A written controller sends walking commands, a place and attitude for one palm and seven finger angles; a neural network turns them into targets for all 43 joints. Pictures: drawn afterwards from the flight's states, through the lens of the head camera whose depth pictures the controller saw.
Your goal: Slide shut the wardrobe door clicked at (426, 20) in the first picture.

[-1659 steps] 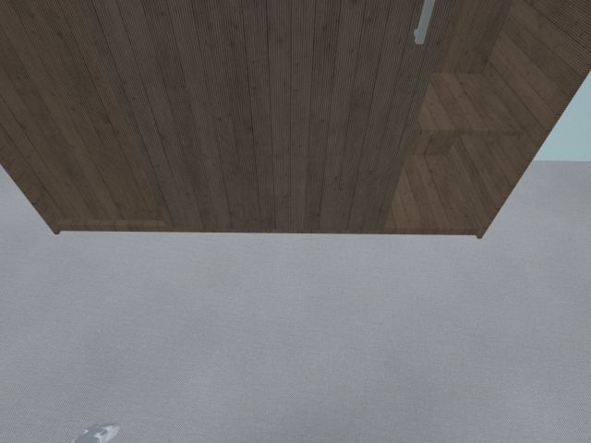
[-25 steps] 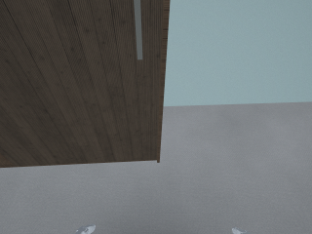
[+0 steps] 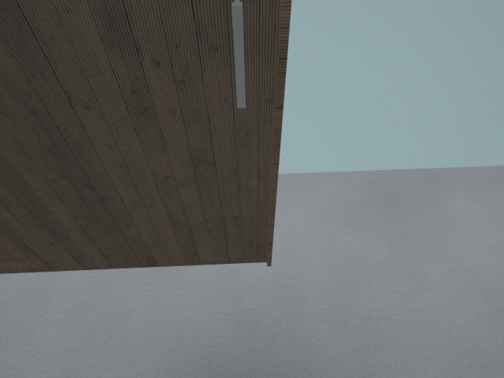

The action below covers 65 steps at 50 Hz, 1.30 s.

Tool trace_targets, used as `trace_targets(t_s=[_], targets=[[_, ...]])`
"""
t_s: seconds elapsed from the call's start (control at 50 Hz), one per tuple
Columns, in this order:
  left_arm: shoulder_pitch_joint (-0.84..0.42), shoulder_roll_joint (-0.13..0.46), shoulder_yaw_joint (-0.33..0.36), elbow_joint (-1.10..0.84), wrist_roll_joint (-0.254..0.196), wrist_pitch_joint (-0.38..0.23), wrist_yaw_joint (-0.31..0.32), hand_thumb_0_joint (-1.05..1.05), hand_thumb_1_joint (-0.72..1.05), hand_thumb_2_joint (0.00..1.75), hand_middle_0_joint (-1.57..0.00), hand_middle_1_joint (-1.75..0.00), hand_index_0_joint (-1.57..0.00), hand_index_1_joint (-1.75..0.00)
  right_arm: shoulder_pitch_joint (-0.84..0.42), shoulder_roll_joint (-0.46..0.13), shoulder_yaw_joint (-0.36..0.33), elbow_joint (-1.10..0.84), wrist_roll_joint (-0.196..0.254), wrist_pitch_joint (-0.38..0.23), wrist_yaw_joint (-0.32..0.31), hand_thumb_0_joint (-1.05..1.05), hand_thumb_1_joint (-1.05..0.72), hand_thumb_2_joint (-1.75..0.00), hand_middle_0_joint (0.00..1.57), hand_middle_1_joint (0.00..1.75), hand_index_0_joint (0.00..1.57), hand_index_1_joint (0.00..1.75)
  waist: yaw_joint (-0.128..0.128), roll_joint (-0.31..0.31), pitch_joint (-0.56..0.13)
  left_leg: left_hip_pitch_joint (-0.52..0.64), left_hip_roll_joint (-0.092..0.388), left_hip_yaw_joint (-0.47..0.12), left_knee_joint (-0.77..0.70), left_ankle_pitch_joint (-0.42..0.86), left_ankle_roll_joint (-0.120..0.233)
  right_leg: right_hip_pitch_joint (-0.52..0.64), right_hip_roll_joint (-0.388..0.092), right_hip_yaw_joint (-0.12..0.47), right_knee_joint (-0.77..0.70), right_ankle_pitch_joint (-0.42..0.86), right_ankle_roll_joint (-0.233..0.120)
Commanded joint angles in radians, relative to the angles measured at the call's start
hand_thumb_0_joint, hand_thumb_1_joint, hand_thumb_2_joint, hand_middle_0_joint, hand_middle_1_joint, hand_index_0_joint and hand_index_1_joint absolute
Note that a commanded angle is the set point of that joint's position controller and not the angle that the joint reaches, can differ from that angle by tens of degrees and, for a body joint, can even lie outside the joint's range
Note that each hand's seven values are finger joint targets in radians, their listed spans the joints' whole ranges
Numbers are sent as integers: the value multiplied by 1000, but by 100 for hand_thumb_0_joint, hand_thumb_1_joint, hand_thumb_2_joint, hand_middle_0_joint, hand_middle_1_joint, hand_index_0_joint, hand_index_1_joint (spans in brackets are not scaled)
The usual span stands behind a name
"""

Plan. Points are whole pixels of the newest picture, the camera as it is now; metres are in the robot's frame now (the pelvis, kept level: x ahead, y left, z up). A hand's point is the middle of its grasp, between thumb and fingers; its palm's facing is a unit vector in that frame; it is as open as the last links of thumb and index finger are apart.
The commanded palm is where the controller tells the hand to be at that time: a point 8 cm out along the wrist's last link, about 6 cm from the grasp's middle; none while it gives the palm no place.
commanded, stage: let the arm hang, fingers relaxed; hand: left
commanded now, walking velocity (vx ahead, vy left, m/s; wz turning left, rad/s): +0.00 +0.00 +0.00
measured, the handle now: (239, 57) +0.66 +0.06 +0.19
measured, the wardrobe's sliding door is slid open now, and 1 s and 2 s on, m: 0.00 0.00 0.00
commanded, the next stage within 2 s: look to check the result in 0.34 s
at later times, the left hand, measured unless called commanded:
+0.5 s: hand out of the picture +0.06 +0.19 -0.17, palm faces -0.02 -0.97 -0.26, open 7.3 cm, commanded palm none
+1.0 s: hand out of the picture +0.10 +0.19 -0.16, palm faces -0.02 -0.96 -0.29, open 7.3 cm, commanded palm none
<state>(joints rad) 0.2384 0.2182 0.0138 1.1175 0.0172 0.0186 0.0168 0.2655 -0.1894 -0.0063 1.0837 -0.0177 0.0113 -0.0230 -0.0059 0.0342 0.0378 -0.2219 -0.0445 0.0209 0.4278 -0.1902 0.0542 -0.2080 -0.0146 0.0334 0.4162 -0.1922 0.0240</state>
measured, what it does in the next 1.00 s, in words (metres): stands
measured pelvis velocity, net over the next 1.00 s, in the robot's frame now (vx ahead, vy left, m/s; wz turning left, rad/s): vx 0.03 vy -0.03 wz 0.00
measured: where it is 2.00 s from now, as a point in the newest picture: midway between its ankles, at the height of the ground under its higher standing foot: outside the picture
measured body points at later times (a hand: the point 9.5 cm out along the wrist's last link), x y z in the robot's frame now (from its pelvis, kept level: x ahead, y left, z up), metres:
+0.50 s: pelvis +0.01 -0.02 +0.00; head +0.03 -0.02 +0.45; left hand +0.07 +0.24 -0.15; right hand +0.05 -0.28 -0.15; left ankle +0.03 +0.08 -0.74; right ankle +0.02 -0.14 -0.74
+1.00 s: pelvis +0.03 -0.03 +0.01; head +0.05 -0.04 +0.46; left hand +0.10 +0.24 -0.14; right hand +0.08 -0.31 -0.14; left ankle +0.03 +0.08 -0.74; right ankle +0.02 -0.14 -0.74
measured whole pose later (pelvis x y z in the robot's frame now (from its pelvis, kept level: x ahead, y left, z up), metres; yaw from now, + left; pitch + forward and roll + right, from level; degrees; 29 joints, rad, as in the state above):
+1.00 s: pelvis +0.03 -0.03 +0.01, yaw +0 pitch -1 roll +0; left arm 0.11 0.27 0.01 1.14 0.01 -0.01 0.00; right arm 0.13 -0.29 0.00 1.13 -0.02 0.00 -0.02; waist -0.01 0.02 0.06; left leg -0.14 0.00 0.01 0.34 -0.19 0.01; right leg -0.12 0.03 0.02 0.33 -0.19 -0.02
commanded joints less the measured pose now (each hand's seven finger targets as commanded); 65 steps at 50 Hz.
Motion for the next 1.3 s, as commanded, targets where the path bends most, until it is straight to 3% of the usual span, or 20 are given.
trace_targets(t_s=[0.0, 0.16, 0.38, 0.48, 0.64, 0.9, 1.28], targets=[[5, 124, 17, -26, -1, -27, 10, 0, 90, 90, -20, -30, -20, -30, 13, -152, -35, -26, 1, -24, -9, 0, -90, -90, 20, 30, 20, 30, 0, -25, 6, 12, 153, -154, -140, -56, 4, -19, -61, 53, -66, -4, -60], [-27, 132, 20, -12, -2, -36, 9, 0, 90, 90, -20, -30, -20, -30, -34, -160, -33, -10, 0, -27, -9, 0, -90, -90, 20, 30, 20, 30, -5, -43, 5, 53, 141, -127, -121, 20, -5, -17, -73, 68, -92, 21, -59], [-79, 172, 28, -19, -4, -43, 5, 0, 90, 90, -20, -30, -20, -30, -80, -205, -34, -4, -1, -31, -10, 0, -90, -90, 20, 30, 20, 30, -8, -10, -40, 91, 148, -120, -115, 92, -14, 28, -77, 79, -108, 72, -65], [-100, 190, 30, -21, -6, -44, 5, 0, 90, 90, -20, -30, -20, -30, -94, -223, -34, -5, -1, -31, -10, 0, -90, -90, 20, 30, 20, 30, -8, -33, -49, 105, 153, -119, -116, 120, -16, 44, -80, 77, -111, 103, -66], [-125, 214, 30, -22, -7, -42, 2, 0, 90, 90, -20, -30, -20, -30, -113, -240, -32, 2, -1, -25, -7, 0, -90, -90, 20, 30, 20, 30, -8, -41, -23, 99, 153, -116, -128, 87, -21, 40, -80, 81, -137, 67, -66], [-136, 239, 34, -29, -8, -49, 2, 0, 90, 90, -20, -30, -20, -30, -141, -267, -31, -1, 2, -29, -7, 0, -90, -90, 20, 30, 20, 30, -5, -38, -73, 142, 159, -110, -122, 154, -23, 82, -87, 83, -139, 156, -68], [-153, 256, 36, -36, -10, -53, 3, 0, 90, 90, -20, -30, -20, -30, -159, -287, -34, -5, 1, -32, -9, 0, -90, -90, 20, 30, 20, 30, -9, -43, -77, 173, 167, -100, -125, 216, -28, 103, -93, 86, -135, 253, -71]])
